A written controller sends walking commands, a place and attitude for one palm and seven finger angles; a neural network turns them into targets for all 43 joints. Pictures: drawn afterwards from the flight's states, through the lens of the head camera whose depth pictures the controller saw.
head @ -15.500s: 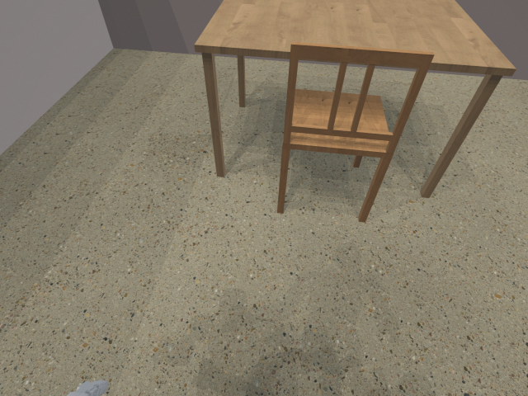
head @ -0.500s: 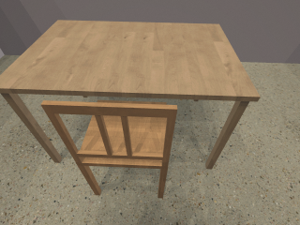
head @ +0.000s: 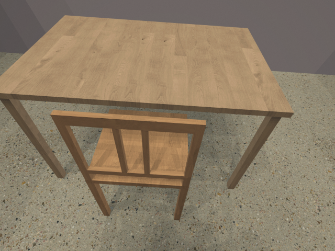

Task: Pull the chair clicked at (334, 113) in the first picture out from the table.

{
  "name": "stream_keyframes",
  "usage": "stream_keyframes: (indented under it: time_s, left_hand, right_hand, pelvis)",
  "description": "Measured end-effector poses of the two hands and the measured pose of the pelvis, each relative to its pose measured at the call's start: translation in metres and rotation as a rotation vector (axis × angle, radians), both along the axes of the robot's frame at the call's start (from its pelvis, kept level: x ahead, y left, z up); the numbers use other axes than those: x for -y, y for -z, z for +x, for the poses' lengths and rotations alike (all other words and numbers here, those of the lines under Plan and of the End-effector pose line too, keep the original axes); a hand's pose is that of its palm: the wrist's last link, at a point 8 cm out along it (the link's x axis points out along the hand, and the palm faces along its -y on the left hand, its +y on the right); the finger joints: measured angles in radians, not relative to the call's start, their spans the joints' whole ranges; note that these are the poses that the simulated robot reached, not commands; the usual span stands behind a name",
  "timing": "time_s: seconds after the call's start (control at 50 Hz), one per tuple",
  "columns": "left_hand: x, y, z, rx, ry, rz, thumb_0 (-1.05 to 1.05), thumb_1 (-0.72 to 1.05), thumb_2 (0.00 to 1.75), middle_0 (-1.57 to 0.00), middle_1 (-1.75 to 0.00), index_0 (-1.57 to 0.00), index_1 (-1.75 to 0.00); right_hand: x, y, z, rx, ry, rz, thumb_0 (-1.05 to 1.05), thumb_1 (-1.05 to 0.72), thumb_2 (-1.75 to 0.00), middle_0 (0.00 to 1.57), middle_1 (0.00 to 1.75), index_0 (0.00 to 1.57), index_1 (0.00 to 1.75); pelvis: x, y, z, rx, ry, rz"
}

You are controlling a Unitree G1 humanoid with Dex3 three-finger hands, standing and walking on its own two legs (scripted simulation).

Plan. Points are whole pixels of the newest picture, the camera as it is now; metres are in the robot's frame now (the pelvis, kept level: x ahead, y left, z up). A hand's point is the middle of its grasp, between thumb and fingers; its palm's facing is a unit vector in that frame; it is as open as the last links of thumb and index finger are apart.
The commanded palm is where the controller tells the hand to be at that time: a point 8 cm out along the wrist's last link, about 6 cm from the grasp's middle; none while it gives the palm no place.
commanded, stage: look again from close up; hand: left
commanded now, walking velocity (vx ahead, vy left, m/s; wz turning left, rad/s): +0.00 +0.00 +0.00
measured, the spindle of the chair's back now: (120, 151) +0.45 +0.19 -0.11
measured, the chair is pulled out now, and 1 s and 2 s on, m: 0.00 0.00 0.00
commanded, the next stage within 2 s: shuffle to correct the standing spot in 1.14 s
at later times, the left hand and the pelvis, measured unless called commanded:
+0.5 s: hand out of the picture -0.04 +0.19 -0.18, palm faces +0.02 -0.99 -0.17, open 7.3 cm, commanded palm none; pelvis -0.02 +0.03 +0.00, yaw +0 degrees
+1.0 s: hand out of the picture -0.06 +0.21 -0.18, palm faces +0.03 -0.99 -0.16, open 7.3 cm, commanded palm none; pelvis -0.03 +0.05 +0.00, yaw +1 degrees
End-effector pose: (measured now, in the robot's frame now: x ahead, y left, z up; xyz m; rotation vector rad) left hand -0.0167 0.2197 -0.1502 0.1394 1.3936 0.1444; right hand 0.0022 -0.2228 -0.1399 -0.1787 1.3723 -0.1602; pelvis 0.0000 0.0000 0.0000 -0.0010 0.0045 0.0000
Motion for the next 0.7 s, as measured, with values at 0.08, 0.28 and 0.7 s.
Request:
stream_keyframes:
  time_s: [0.08,0.28,0.7]
  left_hand:
    - [-0.006,-0.001,-0.002,0.001,0.001,0.000,0.00,0.91,0.89,-0.20,-0.30,-0.20,-0.30]
    - [-0.017,-0.002,-0.012,-0.006,-0.001,-0.002,0.00,0.91,0.89,-0.20,-0.30,-0.20,-0.30]
    - [-0.028,0.000,-0.046,-0.065,-0.020,-0.032,0.00,0.91,0.89,-0.20,-0.30,-0.20,-0.30]
  right_hand:
    - [-0.008,0.001,-0.009,-0.012,0.004,0.008,0.01,-0.91,-0.90,0.19,0.30,0.20,0.30]
    - [-0.027,0.001,-0.030,-0.037,0.007,0.026,0.01,-0.91,-0.90,0.20,0.30,0.20,0.30]
    - [-0.046,-0.002,-0.046,-0.050,0.005,0.015,0.01,-0.91,-0.90,0.19,0.30,0.20,0.30]
  pelvis:
    - [-0.006,-0.001,-0.003,0.005,0.000,0.000]
    - [-0.019,-0.002,-0.013,0.012,-0.003,0.001]
    - [-0.040,-0.003,-0.026,0.010,-0.007,-0.004]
